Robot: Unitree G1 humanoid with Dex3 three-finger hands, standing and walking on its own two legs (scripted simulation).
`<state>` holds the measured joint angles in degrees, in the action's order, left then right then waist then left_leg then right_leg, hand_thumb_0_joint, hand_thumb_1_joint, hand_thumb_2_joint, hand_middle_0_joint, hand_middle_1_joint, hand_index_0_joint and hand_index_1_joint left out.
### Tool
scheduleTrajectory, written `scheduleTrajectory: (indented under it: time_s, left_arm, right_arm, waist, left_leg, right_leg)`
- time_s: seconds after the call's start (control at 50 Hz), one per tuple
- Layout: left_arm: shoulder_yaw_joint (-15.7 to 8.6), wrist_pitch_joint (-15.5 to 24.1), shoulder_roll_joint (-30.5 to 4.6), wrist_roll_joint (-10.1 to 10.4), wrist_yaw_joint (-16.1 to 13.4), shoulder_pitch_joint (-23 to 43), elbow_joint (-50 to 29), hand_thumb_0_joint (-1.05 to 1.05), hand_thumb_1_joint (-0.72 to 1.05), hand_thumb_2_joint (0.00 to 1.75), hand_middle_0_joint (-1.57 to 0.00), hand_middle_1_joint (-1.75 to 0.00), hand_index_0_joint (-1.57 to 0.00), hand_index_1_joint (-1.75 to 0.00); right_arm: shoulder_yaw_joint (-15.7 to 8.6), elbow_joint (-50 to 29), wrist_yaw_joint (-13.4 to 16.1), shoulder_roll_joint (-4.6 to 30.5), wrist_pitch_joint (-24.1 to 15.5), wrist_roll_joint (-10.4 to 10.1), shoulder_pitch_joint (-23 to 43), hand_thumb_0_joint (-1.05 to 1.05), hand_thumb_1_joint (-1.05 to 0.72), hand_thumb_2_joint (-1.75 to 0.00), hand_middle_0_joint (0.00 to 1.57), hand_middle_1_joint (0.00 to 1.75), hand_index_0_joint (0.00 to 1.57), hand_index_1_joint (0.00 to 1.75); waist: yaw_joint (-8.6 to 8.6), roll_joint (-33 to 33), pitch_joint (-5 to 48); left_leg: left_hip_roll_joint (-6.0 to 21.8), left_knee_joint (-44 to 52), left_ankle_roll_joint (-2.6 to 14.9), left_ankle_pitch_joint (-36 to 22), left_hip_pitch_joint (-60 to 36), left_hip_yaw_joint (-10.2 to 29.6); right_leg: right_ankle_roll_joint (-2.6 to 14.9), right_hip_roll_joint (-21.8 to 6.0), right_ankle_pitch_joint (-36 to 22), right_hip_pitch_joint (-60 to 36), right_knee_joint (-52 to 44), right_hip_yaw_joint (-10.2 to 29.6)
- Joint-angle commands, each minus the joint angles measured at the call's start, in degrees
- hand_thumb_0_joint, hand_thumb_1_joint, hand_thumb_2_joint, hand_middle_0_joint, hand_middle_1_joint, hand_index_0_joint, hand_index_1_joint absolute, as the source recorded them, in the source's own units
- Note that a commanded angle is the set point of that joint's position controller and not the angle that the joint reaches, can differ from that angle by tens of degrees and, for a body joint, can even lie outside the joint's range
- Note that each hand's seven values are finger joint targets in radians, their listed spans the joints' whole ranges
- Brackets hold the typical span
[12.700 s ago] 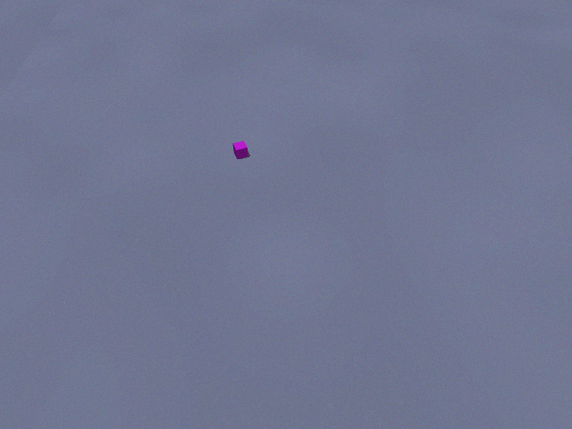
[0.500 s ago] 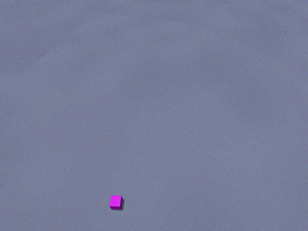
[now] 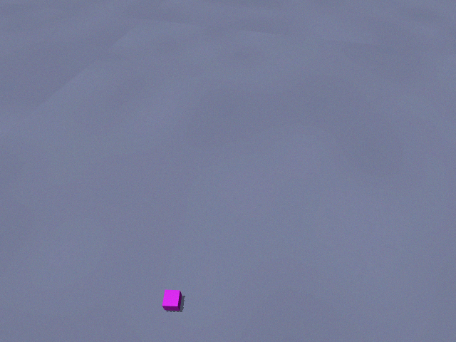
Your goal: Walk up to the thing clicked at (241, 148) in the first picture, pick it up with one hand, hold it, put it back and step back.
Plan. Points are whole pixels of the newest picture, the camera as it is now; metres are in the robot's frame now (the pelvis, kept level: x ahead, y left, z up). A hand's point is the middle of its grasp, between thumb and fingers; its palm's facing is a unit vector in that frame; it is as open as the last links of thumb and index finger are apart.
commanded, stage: rise first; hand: left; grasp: from above
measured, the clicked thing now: (172, 300) +0.41 +0.25 -0.75
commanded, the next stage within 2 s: none
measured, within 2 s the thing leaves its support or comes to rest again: neither
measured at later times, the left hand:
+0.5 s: hand out of the picture +0.13 +0.26 -0.19, palm faces -0.09 -0.91 -0.39, open 12.0 cm
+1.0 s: hand out of the picture +0.13 +0.28 -0.30, palm faces -0.33 -0.76 -0.56, open 14.0 cm
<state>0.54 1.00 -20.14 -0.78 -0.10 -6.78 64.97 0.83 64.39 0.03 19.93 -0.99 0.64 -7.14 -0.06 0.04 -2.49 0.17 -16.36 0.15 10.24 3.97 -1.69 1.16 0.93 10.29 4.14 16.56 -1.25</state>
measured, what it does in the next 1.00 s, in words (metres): lowers itself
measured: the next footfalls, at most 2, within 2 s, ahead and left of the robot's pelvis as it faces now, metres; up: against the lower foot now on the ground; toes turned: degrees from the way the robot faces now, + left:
none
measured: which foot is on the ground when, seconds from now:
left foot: down 0.00-1.00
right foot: down 0.00-1.00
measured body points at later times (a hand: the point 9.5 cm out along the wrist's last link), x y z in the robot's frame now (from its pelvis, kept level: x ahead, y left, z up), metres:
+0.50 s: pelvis -0.02 +0.01 -0.04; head +0.04 +0.01 +0.40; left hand +0.13 +0.30 -0.17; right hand +0.10 -0.25 -0.15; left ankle -0.01 +0.11 -0.75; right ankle -0.01 -0.10 -0.75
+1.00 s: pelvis -0.04 +0.01 -0.16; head +0.08 +0.03 +0.27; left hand +0.15 +0.32 -0.27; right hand +0.15 -0.24 -0.24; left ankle -0.01 +0.12 -0.75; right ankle -0.01 -0.10 -0.75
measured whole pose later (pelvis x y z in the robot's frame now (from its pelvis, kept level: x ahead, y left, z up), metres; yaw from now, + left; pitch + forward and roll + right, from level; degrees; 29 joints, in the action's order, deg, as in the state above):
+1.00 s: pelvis -0.04 +0.01 -0.16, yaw +0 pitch +24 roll -2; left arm -5.4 -3.4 -22.5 -23.7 -0.7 -5.5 34.1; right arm -0.9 31.0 0.5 15.3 -10.9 -0.3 -9.1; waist -1.6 -0.5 9.9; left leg 0.4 -81.8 1.5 34.9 71.4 -0.4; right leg 0.9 -0.4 34.6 70.2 80.4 -3.0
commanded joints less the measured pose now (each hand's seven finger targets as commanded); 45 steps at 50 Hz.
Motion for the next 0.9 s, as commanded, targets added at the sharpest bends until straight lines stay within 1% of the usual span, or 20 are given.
scheduleTrajectory:
  time_s: [0.0,0.06,0.08,0.1,0.12,0.18,0.2,0.24,0.32,0.34,0.42,0.46,0.5,0.52,0.56,0.68,0.72,0.78,0.82,0.88]
  left_arm:
    - [-2.4,1.1,-12.2,0.1,-0.7,1.5,-3.3,0.00,0.90,0.90,-0.20,-0.30,-0.20,-0.30]
    - [-2.3,1.1,-12.1,0.2,-0.7,1.9,-3.4,0.00,0.82,0.95,-0.17,-0.38,-0.18,-0.38]
    - [-2.8,6.3,-2.9,3.5,-1.6,22.0,-23.5,0.00,0.79,0.87,-0.23,-0.46,-0.22,-0.46]
    - [-3.2,5.7,-4.8,3.2,-1.7,28.3,-19.2,0.00,0.71,0.86,-0.23,-0.54,-0.22,-0.54]
    - [-6.9,3.2,-11.0,1.9,-1.8,15.3,-8.6,0.00,0.63,0.87,-0.22,-0.62,-0.21,-0.62]
    - [-10.2,2.6,-14.9,-2.2,0.4,17.7,-7.4,0.00,0.39,0.89,-0.22,-0.80,-0.22,-0.80]
    - [-10.9,1.8,-13.6,-3.7,0.9,9.9,-3.9,0.00,0.31,0.90,-0.20,-0.86,-0.20,-0.86]
    - [-11.2,1.0,-11.8,-5.3,1.5,5.0,-7.4,0.00,0.15,0.94,-0.16,-0.93,-0.17,-0.92]
    - [-9.8,-3.5,-8.7,-7.3,0.6,3.7,-13.4,0.00,-0.17,0.95,-0.15,-0.99,-0.14,-1.00]
    - [-10.6,-4.4,-10.5,-7.9,0.3,5.0,-15.5,0.00,-0.25,0.96,-0.14,-0.98,-0.13,-0.99]
    - [-10.3,-5.7,-8.6,-9.2,-0.6,4.6,-19.4,0.00,-0.55,0.98,-0.12,-1.03,-0.11,-1.04]
    - [-11.8,-5.7,-9.2,-9.7,-0.8,1.0,-20.1,0.00,-0.56,0.98,-0.10,-1.06,-0.09,-1.07]
    - [-10.5,-4.6,-9.2,-10.4,-0.6,5.6,-31.2,0.00,-0.58,0.99,-0.10,-1.08,-0.09,-1.08]
    - [-11.9,-5.1,-9.5,-10.7,-0.8,0.9,-28.2,0.00,-0.58,0.99,-0.09,-1.10,-0.09,-1.10]
    - [-12.0,-5.4,-9.9,-11.4,-1.0,-1.7,-32.7,0.00,-0.57,0.99,-0.08,-1.10,-0.08,-1.10]
    - [-10.0,-8.1,-7.9,-12.8,-0.9,-7.6,-42.0,0.00,-0.59,1.00,-0.08,-1.09,-0.08,-1.09]
    - [-10.7,-8.9,-9.4,-13.6,-1.2,-6.5,-44.2,0.00,-0.59,1.00,-0.08,-1.08,-0.08,-1.08]
    - [-8.9,-8.5,-8.5,-15.6,-1.4,-1.3,-44.4,0.00,-0.57,0.97,-0.08,-1.09,-0.09,-1.08]
    - [-10.8,-7.3,-10.7,-17.9,-1.6,0.6,-40.9,0.00,-0.57,0.98,-0.08,-1.09,-0.09,-1.08]
    - [-9.0,-4.3,-9.8,-21.5,-1.5,2.7,-39.0,0.00,-0.53,0.98,-0.07,-1.11,-0.08,-1.10]
  right_arm:
    - [-2.4,-2.9,0.8,12.3,-1.0,-0.1,2.2,0.00,-0.90,-0.90,0.20,0.30,0.20,0.30]
    - [-2.4,-2.8,0.8,12.2,-1.0,-0.1,2.4,0.00,-0.88,-0.90,0.20,0.30,0.20,0.30]
    - [-0.6,-19.2,2.0,3.6,-3.8,-4.1,1.7,0.00,-0.87,-0.89,0.20,0.30,0.20,0.30]
    - [-0.2,-16.0,2.4,4.2,-3.7,-4.2,-1.4,0.00,-0.84,-0.89,0.20,0.30,0.20,0.30]
    - [-1.4,-16.1,3.0,6.2,-2.9,-4.5,-3.8,0.00,-0.85,-0.89,0.20,0.30,0.20,0.30]
    - [-3.6,-20.3,3.1,5.9,-3.0,-2.8,-5.5,0.00,-0.88,-0.90,0.20,0.30,0.20,0.30]
    - [-4.2,-20.8,2.9,5.6,-3.1,-2.2,-7.0,0.00,-0.91,-0.91,0.20,0.30,0.20,0.30]
    - [-4.9,-24.1,2.2,5.2,-3.3,-2.1,-7.6,0.00,-0.90,-0.91,0.20,0.30,0.20,0.30]
    - [-5.4,-29.4,1.9,4.6,-3.2,-2.6,-6.9,0.00,-0.89,-0.90,0.20,0.30,0.20,0.30]
    - [-5.3,-30.7,1.9,4.8,-3.2,-2.8,-6.0,0.00,-0.89,-0.90,0.20,0.30,0.20,0.30]
    - [-5.4,-33.3,1.5,4.0,-4.4,-2.3,-6.6,0.00,-0.89,-0.90,0.20,0.30,0.20,0.30]
    - [-5.5,-34.3,1.4,3.9,-5.2,-2.1,-7.1,0.00,-0.89,-0.90,0.20,0.30,0.20,0.30]
    - [-5.9,-35.9,1.4,3.5,-6.0,-1.9,-6.9,0.00,-0.89,-0.90,0.20,0.30,0.20,0.30]
    - [-5.7,-36.1,1.6,3.5,-6.3,-1.8,-7.1,0.00,-0.90,-0.90,0.20,0.30,0.20,0.30]
    - [-5.7,-37.1,1.7,3.1,-6.7,-1.8,-6.7,0.00,-0.90,-0.90,0.20,0.30,0.20,0.30]
    - [-5.9,-39.7,2.1,3.2,-7.8,-1.8,-5.4,0.00,-0.88,-0.90,0.20,0.30,0.20,0.30]
    - [-5.8,-39.6,2.3,3.3,-8.2,-1.7,-5.7,0.00,-0.90,-0.90,0.20,0.30,0.20,0.30]
    - [-5.4,-40.0,2.3,3.2,-9.3,-1.5,-4.8,0.00,-0.89,-0.90,0.20,0.30,0.20,0.30]
    - [-5.3,-39.3,2.2,3.5,-10.2,-1.3,-4.3,0.00,-0.89,-0.90,0.20,0.30,0.20,0.30]
    - [-5.6,-39.1,1.6,3.8,-11.4,-1.1,-4.1,0.00,-0.85,-0.89,0.20,0.30,0.20,0.30]
  waist:
    - [0.09,-0.1,3.7]
    - [-0.03,0.1,3.1]
    - [-6.96,1.5,-1.4]
    - [-5.22,-1.4,1.2]
    - [-3.08,-2.1,0.2]
    - [-1.42,-2.3,11.2]
    - [-0.56,-1.3,13.1]
    - [1.60,1.7,16.4]
    - [0.23,1.5,16.0]
    - [0.20,1.7,15.2]
    - [-0.75,-0.2,14.8]
    - [-0.70,0.8,16.4]
    - [-1.06,3.6,19.6]
    - [-1.21,2.9,19.6]
    - [-0.63,3.7,19.9]
    - [-1.44,4.0,21.7]
    - [-1.70,5.2,22.0]
    - [-3.49,4.2,20.6]
    - [-2.89,4.6,20.5]
    - [-3.12,3.7,25.2]
  left_leg:
    - [8.3,1.8,1.35,-10.0,-0.7,6.9]
    - [8.1,2.0,1.13,-8.9,-0.5,6.9]
    - [-0.6,-2.5,1.18,-1.2,7.7,-0.5]
    - [-0.8,-4.0,1.64,0.2,8.3,-0.2]
    - [-0.7,-4.4,1.53,0.8,9.9,-0.2]
    - [-1.3,-11.9,1.82,-2.4,13.4,0.0]
    - [-1.8,-14.2,1.64,-3.8,15.7,0.1]
    - [-2.4,-16.8,1.07,-5.8,17.3,0.1]
    - [-1.7,-18.4,0.75,-7.1,19.2,0.9]
    - [-1.7,-19.4,0.77,-5.9,20.3,1.0]
    - [-0.8,-25.5,0.87,-1.3,26.3,1.6]
    - [-0.7,-28.8,0.88,0.1,29.0,1.7]
    - [-0.5,-31.5,0.74,-0.2,29.9,2.1]
    - [-0.3,-32.5,0.71,-0.3,30.4,2.3]
    - [-0.1,-33.8,0.60,2.1,32.3,2.6]
    - [0.5,-37.7,0.45,3.4,35.9,4.1]
    - [0.6,-39.1,0.41,4.5,37.3,4.5]
    - [0.7,-42.9,0.51,8.8,42.5,4.8]
    - [0.6,-46.2,0.45,10.7,46.1,5.1]
    - [-0.2,-52.7,0.78,9.3,51.0,4.1]
  right_leg:
    - [0.38,-9.0,-10.5,0.2,-2.5,6.9]
    - [0.40,-9.0,-9.4,1.1,-2.7,7.0]
    - [-0.35,-1.4,-4.8,13.5,1.6,1.6]
    - [-0.73,-1.5,-2.9,11.0,2.3,1.3]
    - [-0.27,-1.2,-0.6,10.6,2.7,0.5]
    - [-0.11,-1.9,-4.4,11.9,10.0,1.2]
    - [0.05,-2.1,-6.1,12.3,12.3,1.2]
    - [0.58,-1.7,-7.4,12.2,15.6,1.4]
    - [0.75,-0.5,-7.3,15.1,16.8,0.4]
    - [0.69,-0.5,-5.8,16.8,17.5,0.3]
    - [0.60,0.2,0.0,24.6,23.4,-0.2]
    - [0.62,0.1,1.5,27.7,27.2,-0.1]
    - [0.75,-0.1,1.3,30.6,30.4,0.1]
    - [0.71,0.1,1.6,31.7,31.7,0.0]
    - [0.73,0.1,3.9,34.0,33.4,0.0]
    - [0.78,0.2,5.8,39.5,38.0,-0.4]
    - [0.78,0.2,6.6,41.5,39.5,-0.3]
    - [0.80,0.2,9.9,48.0,43.4,-0.3]
    - [0.90,0.2,12.2,52.7,47.3,-0.4]
    - [0.83,0.2,11.0,57.0,52.9,-0.1]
